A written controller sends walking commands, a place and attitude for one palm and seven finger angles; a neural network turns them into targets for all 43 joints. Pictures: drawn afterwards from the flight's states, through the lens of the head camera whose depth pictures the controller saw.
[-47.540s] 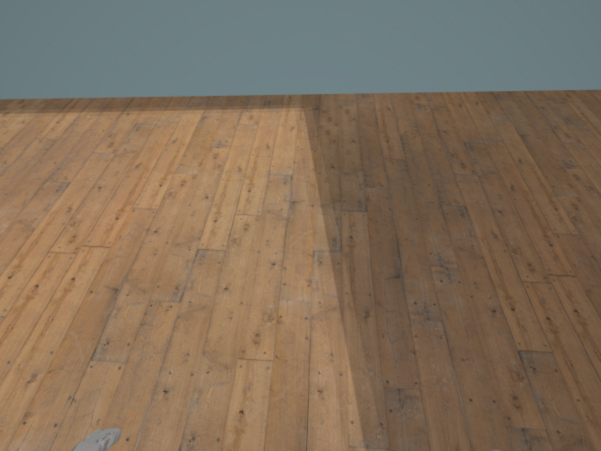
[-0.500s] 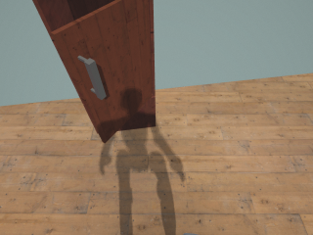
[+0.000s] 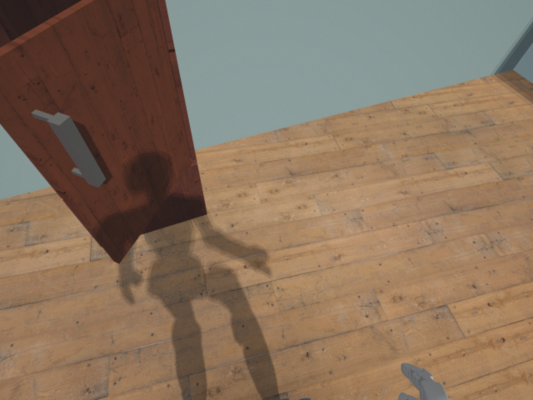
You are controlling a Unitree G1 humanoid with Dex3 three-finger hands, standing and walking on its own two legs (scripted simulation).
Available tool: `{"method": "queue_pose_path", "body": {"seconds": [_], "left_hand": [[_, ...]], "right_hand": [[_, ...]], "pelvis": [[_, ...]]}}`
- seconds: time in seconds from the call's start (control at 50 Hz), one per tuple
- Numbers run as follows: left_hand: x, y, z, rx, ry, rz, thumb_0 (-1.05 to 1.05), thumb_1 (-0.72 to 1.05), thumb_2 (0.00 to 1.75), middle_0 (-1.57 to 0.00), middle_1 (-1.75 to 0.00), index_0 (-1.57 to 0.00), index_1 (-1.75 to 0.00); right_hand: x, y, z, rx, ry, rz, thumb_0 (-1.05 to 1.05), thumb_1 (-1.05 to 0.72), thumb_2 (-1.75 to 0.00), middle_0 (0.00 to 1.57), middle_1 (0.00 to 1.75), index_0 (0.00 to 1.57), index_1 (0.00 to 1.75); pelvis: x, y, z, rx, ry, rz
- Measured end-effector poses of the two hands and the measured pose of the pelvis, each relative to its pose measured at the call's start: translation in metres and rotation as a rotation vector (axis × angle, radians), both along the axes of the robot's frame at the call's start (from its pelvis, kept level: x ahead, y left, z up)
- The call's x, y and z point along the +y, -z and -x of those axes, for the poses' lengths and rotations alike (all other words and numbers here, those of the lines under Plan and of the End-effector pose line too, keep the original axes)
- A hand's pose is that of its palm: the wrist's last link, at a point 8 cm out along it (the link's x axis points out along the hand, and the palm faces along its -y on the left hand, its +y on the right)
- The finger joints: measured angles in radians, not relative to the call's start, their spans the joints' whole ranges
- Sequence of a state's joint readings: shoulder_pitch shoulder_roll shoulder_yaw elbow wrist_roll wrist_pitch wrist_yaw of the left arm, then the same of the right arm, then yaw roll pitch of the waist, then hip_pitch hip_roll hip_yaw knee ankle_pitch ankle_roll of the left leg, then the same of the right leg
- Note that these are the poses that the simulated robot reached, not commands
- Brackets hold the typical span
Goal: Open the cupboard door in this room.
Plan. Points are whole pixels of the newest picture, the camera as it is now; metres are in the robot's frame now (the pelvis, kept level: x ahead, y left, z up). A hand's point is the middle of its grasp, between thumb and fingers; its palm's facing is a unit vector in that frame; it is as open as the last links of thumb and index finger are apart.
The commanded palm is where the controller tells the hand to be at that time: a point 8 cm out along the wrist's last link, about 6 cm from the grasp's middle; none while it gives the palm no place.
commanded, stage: walk to a spot facing it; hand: left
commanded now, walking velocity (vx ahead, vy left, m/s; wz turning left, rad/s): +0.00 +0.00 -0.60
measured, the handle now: (70, 150) +0.48 +0.40 +0.03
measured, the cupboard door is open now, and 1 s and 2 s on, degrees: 46 46 46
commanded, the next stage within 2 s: turn to face it in 1.96 s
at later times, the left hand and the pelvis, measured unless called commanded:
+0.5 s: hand (181, 378) +0.16 +0.16 -0.17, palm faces -0.31 -0.92 -0.23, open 7.4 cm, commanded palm none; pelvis +0.02 -0.01 +0.00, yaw -19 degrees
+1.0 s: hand (259, 317) +0.27 +0.04 -0.16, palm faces -0.57 -0.80 -0.21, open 7.4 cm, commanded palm none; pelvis +0.11 -0.09 +0.01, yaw -37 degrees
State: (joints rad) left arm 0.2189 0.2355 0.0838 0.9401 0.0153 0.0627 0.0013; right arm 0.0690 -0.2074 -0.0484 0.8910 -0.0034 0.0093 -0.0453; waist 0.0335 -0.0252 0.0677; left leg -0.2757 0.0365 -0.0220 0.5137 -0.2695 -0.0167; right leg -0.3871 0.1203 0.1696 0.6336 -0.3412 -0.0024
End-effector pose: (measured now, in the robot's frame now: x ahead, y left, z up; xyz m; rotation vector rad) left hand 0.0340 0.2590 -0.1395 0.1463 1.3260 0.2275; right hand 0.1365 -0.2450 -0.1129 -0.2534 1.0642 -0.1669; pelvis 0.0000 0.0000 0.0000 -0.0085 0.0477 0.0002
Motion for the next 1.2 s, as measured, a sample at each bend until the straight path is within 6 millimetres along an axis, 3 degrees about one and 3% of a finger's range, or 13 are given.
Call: {"method": "queue_pose_path", "body": {"seconds": [0.14,0.22,0.3,0.42,0.56,0.64,0.72,0.82,0.9,1.0,1.08,1.14,1.2], "left_hand": [[0.007,-0.013,-0.059,-0.094,0.103,0.000,0.00,0.91,0.90,-0.20,-0.30,-0.20,-0.29],[-0.007,-0.018,-0.092,-0.123,0.197,-0.013,0.00,0.91,0.90,-0.20,-0.30,-0.20,-0.29],[-0.024,-0.011,-0.117,-0.157,0.280,-0.049,0.00,0.91,0.90,-0.20,-0.30,-0.20,-0.29],[-0.045,-0.011,-0.125,-0.089,0.370,-0.032,0.00,0.91,0.90,-0.20,-0.30,-0.20,-0.30],[-0.059,0.005,-0.155,-0.061,0.465,0.037,0.00,0.91,0.90,-0.20,-0.30,-0.20,-0.30],[-0.080,-0.008,-0.186,-0.106,0.515,0.068,0.01,0.91,0.90,-0.20,-0.30,-0.20,-0.30],[-0.114,-0.021,-0.221,-0.160,0.588,0.084,0.01,0.91,0.90,-0.20,-0.30,-0.20,-0.29],[-0.160,-0.015,-0.259,-0.234,0.677,0.057,0.00,0.91,0.90,-0.20,-0.30,-0.20,-0.30],[-0.174,-0.016,-0.262,-0.193,0.683,0.045,0.00,0.91,0.90,-0.20,-0.30,-0.20,-0.30],[-0.179,-0.007,-0.264,-0.061,0.716,0.048,0.00,0.91,0.90,-0.20,-0.30,-0.20,-0.30],[-0.184,0.012,-0.284,0.031,0.757,0.057,0.00,0.91,0.90,-0.20,-0.30,-0.20,-0.30],[-0.206,0.011,-0.315,0.040,0.801,0.058,0.01,0.91,0.90,-0.20,-0.30,-0.20,-0.30],[-0.246,0.000,-0.355,-0.023,0.836,0.086,0.01,0.91,0.90,-0.20,-0.30,-0.20,-0.29]], "right_hand": [[-0.009,-0.004,0.056,0.120,0.053,0.024,0.01,-0.91,-0.90,0.20,0.30,0.20,0.30],[-0.026,0.006,0.088,0.163,0.138,0.006,0.01,-0.91,-0.90,0.20,0.30,0.21,0.30],[-0.051,0.026,0.115,0.193,0.238,-0.007,0.01,-0.91,-0.90,0.20,0.30,0.21,0.30],[-0.060,0.010,0.127,0.172,0.341,0.006,0.01,-0.91,-0.90,0.20,0.30,0.20,0.30],[-0.043,0.003,0.142,0.116,0.417,0.034,0.01,-0.91,-0.90,0.20,0.30,0.20,0.30],[-0.030,-0.004,0.170,0.184,0.453,-0.003,0.01,-0.91,-0.90,0.20,0.30,0.20,0.30],[-0.028,-0.001,0.197,0.254,0.514,-0.046,0.01,-0.91,-0.90,0.20,0.30,0.20,0.30],[-0.046,0.024,0.222,0.303,0.618,-0.092,0.01,-0.91,-0.90,0.20,0.30,0.21,0.30],[-0.069,0.021,0.197,0.279,0.655,-0.092,0.01,-0.91,-0.90,0.20,0.30,0.20,0.30],[-0.101,-0.001,0.126,0.105,0.675,-0.048,0.01,-0.91,-0.90,0.20,0.30,0.20,0.30],[-0.117,-0.001,0.080,-0.031,0.693,0.017,0.01,-0.91,-0.90,0.20,0.30,0.20,0.30],[-0.112,-0.003,0.074,-0.022,0.737,0.003,0.00,-0.91,-0.90,0.20,0.30,0.20,0.30],[-0.100,-0.004,0.085,0.074,0.773,-0.049,0.00,-0.91,-0.90,0.20,0.30,0.20,0.30]], "pelvis": [[-0.003,-0.009,-0.003,-0.018,0.067,0.028],[-0.012,-0.005,-0.007,-0.022,0.125,0.034],[-0.025,0.012,-0.011,-0.020,0.187,0.003],[-0.023,0.000,-0.013,-0.020,0.275,-0.019],[-0.011,0.006,-0.025,-0.012,0.371,0.000],[-0.022,-0.006,-0.034,-0.007,0.407,0.020],[-0.038,-0.010,-0.044,0.002,0.455,0.031],[-0.070,0.010,-0.059,-0.005,0.517,0.002],[-0.081,0.004,-0.077,-0.013,0.553,0.011],[-0.093,-0.005,-0.109,-0.014,0.640,-0.014],[-0.100,0.007,-0.145,-0.007,0.712,0.011],[-0.115,0.003,-0.162,-0.013,0.752,0.006],[-0.134,-0.006,-0.177,-0.002,0.764,0.011]]}}
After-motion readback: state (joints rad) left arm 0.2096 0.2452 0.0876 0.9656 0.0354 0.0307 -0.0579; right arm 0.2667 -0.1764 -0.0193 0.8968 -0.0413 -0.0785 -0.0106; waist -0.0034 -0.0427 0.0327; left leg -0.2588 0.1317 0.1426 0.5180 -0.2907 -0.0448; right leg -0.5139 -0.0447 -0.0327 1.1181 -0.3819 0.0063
